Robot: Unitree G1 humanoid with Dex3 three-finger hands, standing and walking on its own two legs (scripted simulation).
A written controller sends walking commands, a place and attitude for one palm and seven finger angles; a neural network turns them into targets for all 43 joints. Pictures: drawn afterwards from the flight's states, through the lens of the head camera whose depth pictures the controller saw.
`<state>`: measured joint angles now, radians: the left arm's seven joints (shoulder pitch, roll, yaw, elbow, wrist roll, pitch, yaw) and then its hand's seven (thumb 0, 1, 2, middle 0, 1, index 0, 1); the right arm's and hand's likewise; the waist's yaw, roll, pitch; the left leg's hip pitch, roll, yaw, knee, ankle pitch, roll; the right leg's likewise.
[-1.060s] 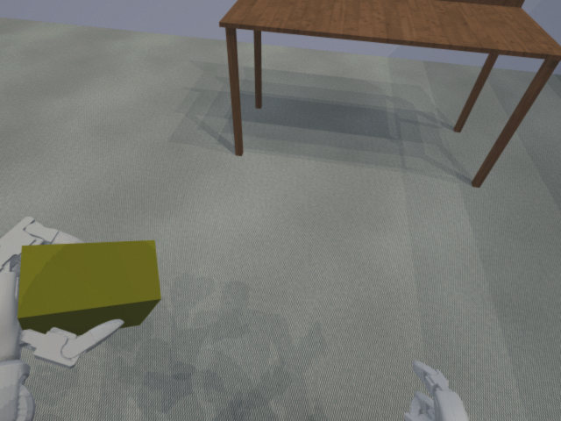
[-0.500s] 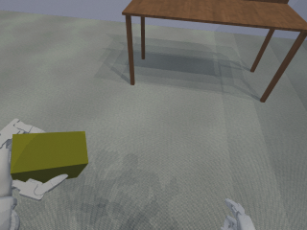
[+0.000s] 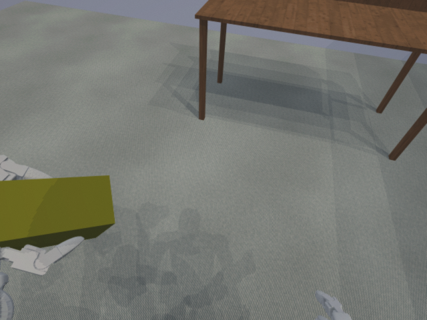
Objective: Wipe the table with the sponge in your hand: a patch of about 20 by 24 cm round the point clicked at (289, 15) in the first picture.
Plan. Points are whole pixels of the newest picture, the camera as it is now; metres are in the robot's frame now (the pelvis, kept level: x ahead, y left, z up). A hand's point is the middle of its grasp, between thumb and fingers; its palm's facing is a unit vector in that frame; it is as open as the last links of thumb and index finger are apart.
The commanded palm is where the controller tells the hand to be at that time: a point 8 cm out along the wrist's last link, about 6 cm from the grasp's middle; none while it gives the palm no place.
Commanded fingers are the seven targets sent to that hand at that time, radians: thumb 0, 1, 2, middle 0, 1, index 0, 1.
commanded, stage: walk to a spot facing it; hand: left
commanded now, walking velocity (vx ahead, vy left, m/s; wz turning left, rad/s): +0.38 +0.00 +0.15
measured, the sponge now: (72, 213) +0.23 +0.21 +0.16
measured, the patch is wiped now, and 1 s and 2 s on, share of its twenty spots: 0.00 0.00 0.00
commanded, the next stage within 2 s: none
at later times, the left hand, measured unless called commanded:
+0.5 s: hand (112, 147) +0.33 +0.19 +0.18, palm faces +0.45 -0.76 -0.47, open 10.7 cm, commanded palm +0.27 +0.23 +0.19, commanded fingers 0.00 0.10 1.30 -1.20 -1.60 -1.20 -1.60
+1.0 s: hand (131, 86) +0.48 +0.19 +0.20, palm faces +0.51 -0.70 -0.50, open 10.6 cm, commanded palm +0.42 +0.22 +0.19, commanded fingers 0.00 0.10 1.30 -1.20 -1.60 -1.20 -1.60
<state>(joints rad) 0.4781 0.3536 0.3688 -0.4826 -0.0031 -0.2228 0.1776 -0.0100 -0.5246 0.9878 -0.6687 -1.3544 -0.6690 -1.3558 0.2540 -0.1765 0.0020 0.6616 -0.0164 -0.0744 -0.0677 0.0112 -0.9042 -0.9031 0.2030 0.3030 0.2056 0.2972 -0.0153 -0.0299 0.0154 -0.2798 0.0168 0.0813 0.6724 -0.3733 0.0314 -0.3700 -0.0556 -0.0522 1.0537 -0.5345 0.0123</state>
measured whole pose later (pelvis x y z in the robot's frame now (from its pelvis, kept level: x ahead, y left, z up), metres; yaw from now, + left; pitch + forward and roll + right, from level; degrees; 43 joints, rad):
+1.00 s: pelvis +0.31 -0.08 +0.01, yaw +9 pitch +0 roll +0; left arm 0.51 0.40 0.38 -0.54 -0.02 -0.23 0.15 -0.01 -0.52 0.99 -0.67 -1.36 -0.67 -1.36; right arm 0.24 -0.10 0.04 0.61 0.00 -0.09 -0.05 0.01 -0.90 -0.90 0.21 0.30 0.21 0.30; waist 0.02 0.05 0.06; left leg -0.22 0.15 0.12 0.56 -0.32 -0.05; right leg -0.40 -0.10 -0.17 0.66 -0.31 0.05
